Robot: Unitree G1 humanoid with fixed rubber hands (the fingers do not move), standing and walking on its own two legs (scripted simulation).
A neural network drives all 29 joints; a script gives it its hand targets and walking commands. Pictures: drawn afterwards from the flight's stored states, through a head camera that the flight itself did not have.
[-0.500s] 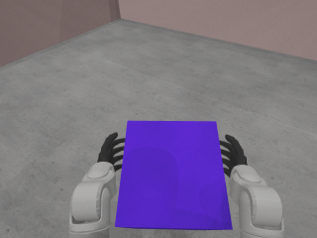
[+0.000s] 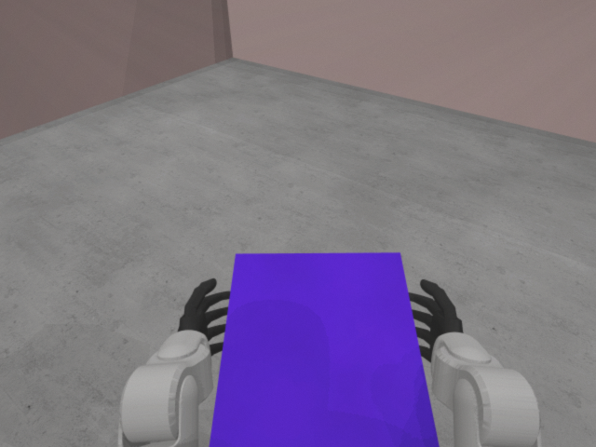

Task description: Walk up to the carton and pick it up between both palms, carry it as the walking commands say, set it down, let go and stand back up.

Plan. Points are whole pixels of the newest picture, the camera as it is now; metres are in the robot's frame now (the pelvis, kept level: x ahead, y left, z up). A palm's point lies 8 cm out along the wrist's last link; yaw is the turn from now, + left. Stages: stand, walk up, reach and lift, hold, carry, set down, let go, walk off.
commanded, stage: carry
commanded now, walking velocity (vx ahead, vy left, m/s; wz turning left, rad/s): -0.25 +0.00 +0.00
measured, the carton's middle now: (317, 373) +0.24 +0.00 +0.02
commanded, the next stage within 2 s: none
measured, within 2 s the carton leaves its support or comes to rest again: neither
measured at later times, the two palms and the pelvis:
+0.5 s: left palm out of the picture +0.09 +0.11 +0.10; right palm out of the picture +0.07 -0.18 +0.10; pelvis -0.16 -0.01 +0.01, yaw -3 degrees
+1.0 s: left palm out of the picture -0.09 +0.14 +0.10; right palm out of the picture -0.12 -0.15 +0.10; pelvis -0.35 +0.01 +0.00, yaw -5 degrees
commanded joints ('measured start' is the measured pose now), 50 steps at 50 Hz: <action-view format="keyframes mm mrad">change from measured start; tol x16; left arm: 1 -436 -789 -604 -142 -292 -11 -114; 50 -297 -790 -580 -61 -260 -26 -122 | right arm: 1 -345 811 531 -94 246 -23 123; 50 -278 736 572 -137 246 -51 142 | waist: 1 -20 270 -24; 13 8 247 -182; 17 12 -263 -152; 20 8 -61 -137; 30 7 -137 -183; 34 -16 343 -85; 50 1 117 -161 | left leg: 1 -88 449 -319 -260 309 137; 13 107 294 -205 -10 591 113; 15 -122 223 -158 86 320 18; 17 -337 89 -41 422 -292 -51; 21 -287 68 -94 674 -146 -54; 32 118 144 -89 -208 38 -28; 35 -73 444 -323 -227 422 178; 47 82 325 -286 -171 301 133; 50 -126 239 -197 -106 70 16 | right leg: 1 -30 20 -51 431 -362 30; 5 -70 71 8 725 -329 5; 12 121 83 -102 54 -304 -8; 14 313 1 -51 -161 -140 -15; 17 406 -356 262 -108 717 -211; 22 281 -217 71 -103 306 -179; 31 286 -167 135 -83 129 -90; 34 -11 8 -89 351 -392 20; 38 -38 65 19 751 -338 -4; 50 428 -54 31 -216 -251 -31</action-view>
